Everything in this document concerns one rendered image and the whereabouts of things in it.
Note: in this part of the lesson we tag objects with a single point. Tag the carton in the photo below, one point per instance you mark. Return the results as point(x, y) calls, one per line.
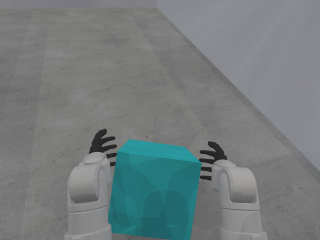
point(154, 190)

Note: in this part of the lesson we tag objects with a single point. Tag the robot right hand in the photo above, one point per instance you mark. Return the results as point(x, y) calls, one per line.
point(218, 155)

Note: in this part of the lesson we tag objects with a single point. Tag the robot left hand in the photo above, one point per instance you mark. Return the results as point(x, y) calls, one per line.
point(98, 142)

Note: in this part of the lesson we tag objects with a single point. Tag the robot right forearm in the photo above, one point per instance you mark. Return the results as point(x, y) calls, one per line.
point(239, 201)

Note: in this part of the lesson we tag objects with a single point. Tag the robot left forearm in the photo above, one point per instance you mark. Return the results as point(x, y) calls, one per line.
point(87, 199)

